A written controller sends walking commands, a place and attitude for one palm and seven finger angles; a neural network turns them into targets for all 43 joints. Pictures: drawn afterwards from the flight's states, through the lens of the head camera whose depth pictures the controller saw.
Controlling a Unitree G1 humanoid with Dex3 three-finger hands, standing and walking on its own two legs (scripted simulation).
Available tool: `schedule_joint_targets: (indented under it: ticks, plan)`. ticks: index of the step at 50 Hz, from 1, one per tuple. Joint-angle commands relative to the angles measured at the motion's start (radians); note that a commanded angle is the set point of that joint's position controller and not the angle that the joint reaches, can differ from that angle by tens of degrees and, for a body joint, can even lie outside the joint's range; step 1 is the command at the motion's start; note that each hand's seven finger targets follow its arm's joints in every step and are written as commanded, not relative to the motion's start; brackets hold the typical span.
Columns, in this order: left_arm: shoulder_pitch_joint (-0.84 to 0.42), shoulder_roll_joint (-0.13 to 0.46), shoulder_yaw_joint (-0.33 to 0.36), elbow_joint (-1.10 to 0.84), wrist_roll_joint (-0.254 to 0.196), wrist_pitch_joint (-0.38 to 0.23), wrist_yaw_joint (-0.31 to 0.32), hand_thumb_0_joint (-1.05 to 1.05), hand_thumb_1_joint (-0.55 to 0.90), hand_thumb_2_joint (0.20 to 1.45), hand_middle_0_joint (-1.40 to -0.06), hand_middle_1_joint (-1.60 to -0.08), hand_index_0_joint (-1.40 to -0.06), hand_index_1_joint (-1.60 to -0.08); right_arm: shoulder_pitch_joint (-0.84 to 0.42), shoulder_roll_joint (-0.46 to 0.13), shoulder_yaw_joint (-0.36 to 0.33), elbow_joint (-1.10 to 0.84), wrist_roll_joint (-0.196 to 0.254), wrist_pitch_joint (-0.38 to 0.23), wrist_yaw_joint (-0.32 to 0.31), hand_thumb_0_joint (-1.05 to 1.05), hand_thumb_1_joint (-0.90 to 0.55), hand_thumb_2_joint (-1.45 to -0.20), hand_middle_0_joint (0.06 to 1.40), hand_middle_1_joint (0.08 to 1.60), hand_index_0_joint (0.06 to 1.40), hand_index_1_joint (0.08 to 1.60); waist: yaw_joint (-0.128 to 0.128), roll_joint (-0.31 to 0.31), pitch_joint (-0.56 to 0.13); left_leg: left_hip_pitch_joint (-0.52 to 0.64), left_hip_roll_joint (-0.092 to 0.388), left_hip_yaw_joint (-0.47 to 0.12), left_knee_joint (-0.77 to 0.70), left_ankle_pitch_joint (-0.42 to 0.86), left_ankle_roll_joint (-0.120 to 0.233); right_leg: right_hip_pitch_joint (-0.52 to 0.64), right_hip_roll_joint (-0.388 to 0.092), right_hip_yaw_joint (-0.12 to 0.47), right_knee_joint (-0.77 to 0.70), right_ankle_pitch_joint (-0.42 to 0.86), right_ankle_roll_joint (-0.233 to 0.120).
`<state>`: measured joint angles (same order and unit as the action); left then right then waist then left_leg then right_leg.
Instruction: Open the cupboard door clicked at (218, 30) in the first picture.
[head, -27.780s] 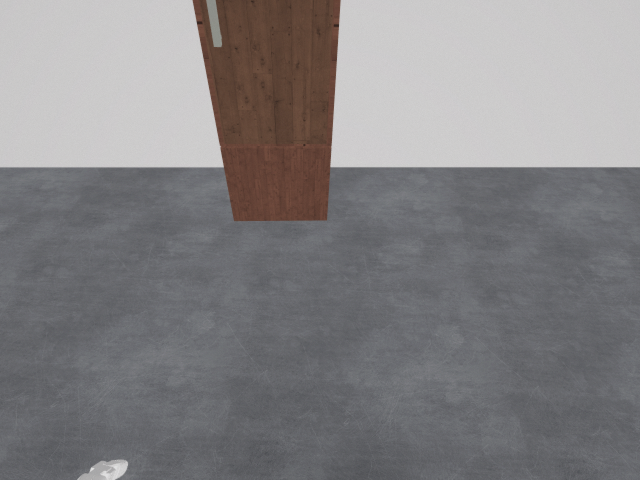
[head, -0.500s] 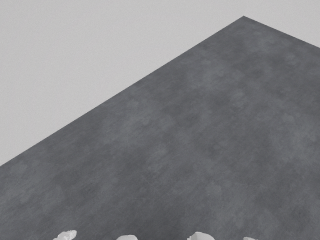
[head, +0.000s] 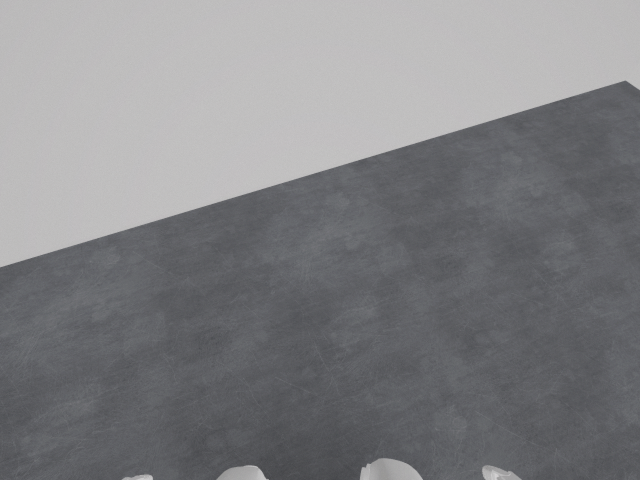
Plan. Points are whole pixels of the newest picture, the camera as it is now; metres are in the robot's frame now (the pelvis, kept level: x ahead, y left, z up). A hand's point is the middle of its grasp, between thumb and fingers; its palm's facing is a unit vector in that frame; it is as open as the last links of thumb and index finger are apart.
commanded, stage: turn to face it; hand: left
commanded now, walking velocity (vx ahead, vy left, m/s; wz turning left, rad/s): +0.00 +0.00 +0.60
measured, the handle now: out of the picture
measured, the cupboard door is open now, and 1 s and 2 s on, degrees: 49 49 49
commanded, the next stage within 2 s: take the last steps up to it in 1.98 s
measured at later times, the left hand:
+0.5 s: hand out of the picture +0.02 +0.15 -0.15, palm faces +0.30 -0.92 -0.23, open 7.4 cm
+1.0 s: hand out of the picture -0.02 +0.14 -0.14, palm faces +0.57 -0.76 -0.32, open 7.4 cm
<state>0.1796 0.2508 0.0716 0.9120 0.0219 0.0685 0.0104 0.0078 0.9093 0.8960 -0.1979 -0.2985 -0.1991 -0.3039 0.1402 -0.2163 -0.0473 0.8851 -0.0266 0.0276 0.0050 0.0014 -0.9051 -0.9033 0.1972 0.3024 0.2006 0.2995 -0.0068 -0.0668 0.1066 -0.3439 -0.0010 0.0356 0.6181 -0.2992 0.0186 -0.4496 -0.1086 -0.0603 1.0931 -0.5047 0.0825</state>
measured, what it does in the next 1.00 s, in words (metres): steps on the spot, turning left: right foot, then left foot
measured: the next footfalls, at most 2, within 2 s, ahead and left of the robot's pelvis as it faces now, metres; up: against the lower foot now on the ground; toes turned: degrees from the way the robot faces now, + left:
right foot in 0.22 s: +0.06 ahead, -0.17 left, +0.00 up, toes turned +5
left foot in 0.56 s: +0.02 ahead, +0.08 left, +0.00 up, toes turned +26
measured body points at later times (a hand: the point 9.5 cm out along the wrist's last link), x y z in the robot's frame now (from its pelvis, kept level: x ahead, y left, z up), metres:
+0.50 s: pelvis +0.01 -0.06 +0.01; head +0.06 -0.04 +0.46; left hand +0.01 +0.20 -0.13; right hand +0.17 -0.28 -0.13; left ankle -0.02 +0.07 -0.69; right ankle +0.02 -0.17 -0.73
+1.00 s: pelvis +0.03 -0.09 +0.01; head +0.08 -0.09 +0.45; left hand -0.05 +0.18 -0.11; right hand +0.24 -0.27 -0.15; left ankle -0.05 +0.03 -0.67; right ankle +0.09 -0.19 -0.73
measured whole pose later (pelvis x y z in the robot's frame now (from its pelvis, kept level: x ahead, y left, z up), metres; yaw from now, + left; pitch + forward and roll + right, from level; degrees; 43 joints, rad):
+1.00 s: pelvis +0.03 -0.09 +0.01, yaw +36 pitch +0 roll +1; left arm 0.18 0.22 0.06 0.86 0.03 0.03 0.01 0.00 0.91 0.90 -0.20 -0.30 -0.20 -0.30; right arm 0.17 -0.26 -0.09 0.93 -0.03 0.09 0.02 0.00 -0.90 -0.90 0.20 0.30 0.20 0.30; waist -0.02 0.04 0.08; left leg -0.50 -0.03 -0.06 1.01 -0.45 -0.04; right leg -0.26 -0.07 -0.08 0.59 -0.33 0.00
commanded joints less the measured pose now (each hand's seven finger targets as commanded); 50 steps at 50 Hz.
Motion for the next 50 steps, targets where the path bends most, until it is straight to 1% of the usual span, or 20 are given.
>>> schedule_joint_targets:
  ticks: [1, 6, 9, 11, 12, 13, 16, 22, 26, 27, 28, 29, 30, 32, 43, 44, 45, 46, 48, 50]
  plan:
    - [-0.017, 0.07, 0.018, -0.093, -0.007, -0.037, -0.003, 0.0, 0.9, 0.9, -0.2, -0.3, -0.2, -0.3, 0.046, -0.209, -0.058, -0.044, 0.002, -0.017, -0.025, 0.0, -0.9, -0.9, 0.2, 0.3, 0.2, 0.3, -0.01, 0.256, -0.165, 0.193, 0.233, -0.252, -0.248, 0.45, 0.128, -0.087, 0.008, 0.061, 0.003, 0.081, 0.006]
    - [-0.03, 0.06, 0.013, -0.103, -0.011, -0.041, -0.002, 0.0, 0.9, 0.9, -0.2, -0.3, -0.2, -0.3, 0.035, -0.226, -0.071, -0.046, -0.005, -0.004, -0.017, 0.0, -0.9, -0.9, 0.2, 0.3, 0.2, 0.3, -0.013, 0.231, -0.145, 0.104, 0.219, -0.311, -0.253, 0.292, 0.128, 0.072, 0.067, 0.027, -0.3, 0.055, -0.01]
    - [0.093, 0.086, 0.027, -0.074, -0.013, -0.054, 0.003, 0.0, 0.9, 0.9, -0.2, -0.3, -0.2, -0.3, -0.037, -0.211, -0.074, -0.07, 0.007, 0.007, -0.012, 0.0, -0.9, -0.9, 0.2, 0.3, 0.2, 0.3, 0.055, 0.177, -0.158, -0.077, 0.145, -0.296, -0.151, 0.154, 0.066, 0.347, 0.074, 0.019, -0.62, 0.243, -0.021]
    - [0.126, 0.25, 0.055, -0.084, 0.012, -0.067, 0.018, 0.0, 0.9, 0.9, -0.2, -0.3, -0.2, -0.3, -0.048, -0.103, -0.06, -0.11, 0.018, 0.009, 0.0, 0.0, -0.9, -0.9, 0.2, 0.3, 0.2, 0.3, 0.089, -0.297, -0.14, -0.292, -0.08, -0.05, 0.31, -0.299, -0.066, 0.391, -0.368, 0.47, -0.899, 0.19, -0.187]
    - [0.087, 0.228, 0.043, -0.094, 0.002, -0.067, 0.023, 0.0, 0.9, 0.9, -0.2, -0.3, -0.2, -0.3, -0.044, -0.145, -0.068, -0.101, 0.01, 0.014, 0.005, 0.0, -0.9, -0.9, 0.2, 0.3, 0.2, 0.3, 0.063, -0.209, -0.122, -0.259, -0.012, -0.102, 0.509, -0.31, -0.05, 0.272, -0.395, 0.428, -0.879, 0.219, -0.237]
    - [0.005, 0.17, 0.03, -0.111, 0.002, -0.068, 0.022, 0.0, 0.9, 0.9, -0.2, -0.3, -0.2, -0.3, -0.017, -0.129, -0.067, -0.087, 0.007, 0.019, 0.013, 0.0, -0.9, -0.9, 0.2, 0.3, 0.2, 0.3, 0.013, -0.14, -0.094, -0.249, 0.013, -0.11, 0.58, -0.22, -0.051, 0.224, -0.316, 0.312, -0.859, 0.225, -0.228]
    - [-0.021, 0.115, 0.012, -0.114, -0.002, -0.073, 0.025, 0.0, 0.9, 0.9, -0.2, -0.3, -0.2, -0.3, -0.003, -0.103, -0.058, -0.049, 0.013, 0.03, 0.02, 0.0, -0.9, -0.9, 0.2, 0.3, 0.2, 0.3, -0.01, -0.194, -0.109, -0.243, 0.037, -0.039, 0.56, -0.156, -0.086, 0.309, -0.214, 0.085, -0.748, 0.646, -0.19]
    - [0.092, 0.173, 0.033, -0.075, 0.007, -0.077, 0.021, 0.0, 0.9, 0.9, -0.2, -0.3, -0.2, -0.3, -0.085, -0.054, -0.031, -0.068, 0.019, 0.018, 0.031, 0.0, -0.9, -0.9, 0.2, 0.3, 0.2, 0.3, 0.053, -0.123, -0.135, -0.119, 0.011, 0.075, 0.166, -0.153, -0.082, 0.414, -0.245, 0.003, -0.659, 0.815, -0.185]
    - [0.06, 0.173, 0.04, -0.072, -0.004, -0.072, 0.01, 0.0, 0.9, 0.9, -0.2, -0.3, -0.2, -0.3, 0.018, -0.101, -0.04, -0.054, 0.014, 0.004, 0.025, 0.0, -0.9, -0.9, 0.2, 0.3, 0.2, 0.3, -0.011, -0.08, -0.173, 0.126, 0.006, 0.069, -0.136, 0.064, -0.051, 0.3, -0.228, -0.069, -0.485, 0.726, -0.107]
    - [0.055, 0.142, 0.036, -0.089, -0.011, -0.067, 0.006, 0.0, 0.9, 0.9, -0.2, -0.3, -0.2, -0.3, 0.088, -0.174, -0.059, -0.038, 0.008, -0.004, 0.019, 0.0, -0.9, -0.9, 0.2, 0.3, 0.2, 0.3, -0.05, 0.1, -0.223, 0.296, 0.123, -0.078, -0.198, 0.249, 0.002, 0.139, -0.175, -0.117, -0.326, 0.52, -0.051]
    - [0.014, 0.068, 0.015, -0.133, -0.018, -0.06, 0.0, 0.0, 0.9, 0.9, -0.2, -0.3, -0.2, -0.3, 0.169, -0.287, -0.089, -0.029, 0.0, -0.007, 0.008, 0.0, -0.9, -0.9, 0.2, 0.3, 0.2, 0.3, -0.099, 0.403, -0.231, 0.4, 0.401, -0.465, -0.246, 0.622, 0.163, -0.136, -0.023, -0.122, -0.083, -0.128, 0.025]
    - [-0.058, 0.088, 0.012, -0.152, -0.007, -0.047, 0.007, 0.0, 0.9, 0.9, -0.2, -0.3, -0.2, -0.3, 0.219, -0.309, -0.091, 0.0, 0.002, 0.001, -0.004, 0.0, -0.9, -0.9, 0.2, 0.3, 0.2, 0.3, -0.114, 0.307, -0.242, 0.369, 0.444, -0.47, -0.235, 0.668, 0.239, -0.164, -0.015, 0.016, 0.045, -0.173, 0.004]
    - [-0.048, 0.087, 0.017, -0.171, -0.008, -0.047, 0.005, 0.0, 0.9, 0.9, -0.2, -0.3, -0.2, -0.3, 0.175, -0.307, -0.086, -0.022, -0.003, -0.002, -0.007, 0.0, -0.9, -0.9, 0.2, 0.3, 0.2, 0.3, -0.084, 0.235, -0.215, 0.281, 0.428, -0.416, -0.253, 0.436, 0.241, -0.148, -0.029, 0.045, 0.076, -0.11, -0.007]
    - [-0.056, 0.086, 0.023, -0.117, -0.002, -0.041, 0.002, 0.0, 0.9, 0.9, -0.2, -0.3, -0.2, -0.3, 0.066, -0.231, -0.069, -0.046, -0.002, -0.009, -0.02, 0.0, -0.9, -0.9, 0.2, 0.3, 0.2, 0.3, -0.045, 0.305, -0.172, 0.186, 0.296, -0.354, -0.27, 0.335, 0.165, -0.137, -0.017, 0.067, 0.075, 0.01, -0.003]
    - [0.077, 0.078, 0.024, -0.077, -0.011, -0.047, 0.0, 0.0, 0.9, 0.9, -0.2, -0.3, -0.2, -0.3, -0.034, -0.219, -0.076, -0.069, 0.001, 0.012, -0.01, 0.0, -0.9, -0.9, 0.2, 0.3, 0.2, 0.3, 0.035, 0.219, -0.138, -0.067, 0.155, -0.343, -0.226, 0.056, 0.085, 0.283, 0.096, 0.009, -0.538, 0.179, -0.026]
    - [0.126, 0.122, 0.036, -0.07, -0.005, -0.056, 0.007, 0.0, 0.9, 0.9, -0.2, -0.3, -0.2, -0.3, -0.049, -0.185, -0.073, -0.084, 0.009, 0.015, -0.008, 0.0, -0.9, -0.9, 0.2, 0.3, 0.2, 0.3, 0.065, 0.102, -0.142, -0.17, 0.085, -0.295, -0.123, -0.021, 0.038, 0.398, 0.022, 0.083, -0.712, 0.166, -0.044]
    - [0.148, 0.216, 0.057, -0.072, 0.012, -0.066, 0.016, 0.0, 0.9, 0.9, -0.2, -0.3, -0.2, -0.3, -0.043, -0.111, -0.064, -0.103, 0.017, 0.015, -0.003, 0.0, -0.9, -0.9, 0.2, 0.3, 0.2, 0.3, 0.079, -0.202, -0.141, -0.331, -0.059, -0.121, 0.134, -0.197, -0.045, 0.462, -0.247, 0.393, -0.871, 0.047, -0.14]
    - [0.108, 0.25, 0.051, -0.094, 0.007, -0.063, 0.022, 0.0, 0.9, 0.9, -0.2, -0.3, -0.2, -0.3, -0.07, -0.137, -0.069, -0.114, 0.012, 0.014, 0.005, 0.0, -0.9, -0.9, 0.2, 0.3, 0.2, 0.3, 0.081, -0.26, -0.115, -0.284, -0.046, -0.087, 0.397, -0.295, -0.055, 0.298, -0.4, 0.478, -0.922, 0.071, -0.219]
    - [-0.015, 0.152, 0.029, -0.122, 0.0, -0.067, 0.023, 0.0, 0.9, 0.9, -0.2, -0.3, -0.2, -0.3, -0.022, -0.134, -0.073, -0.071, 0.002, 0.028, 0.014, 0.0, -0.9, -0.9, 0.2, 0.3, 0.2, 0.3, 0.0, -0.168, -0.077, -0.269, 0.006, -0.109, 0.596, -0.182, -0.053, 0.21, -0.284, 0.309, -0.87, 0.169, -0.211]
    - [-0.027, 0.112, 0.011, -0.122, -0.005, -0.074, 0.02, 0.0, 0.9, 0.9, -0.2, -0.3, -0.2, -0.3, -0.01, -0.113, -0.062, -0.049, 0.005, 0.03, 0.022, 0.0, -0.9, -0.9, 0.2, 0.3, 0.2, 0.3, -0.015, -0.162, -0.073, -0.266, 0.025, -0.056, 0.592, -0.127, -0.081, 0.272, -0.207, 0.118, -0.783, 0.507, -0.183]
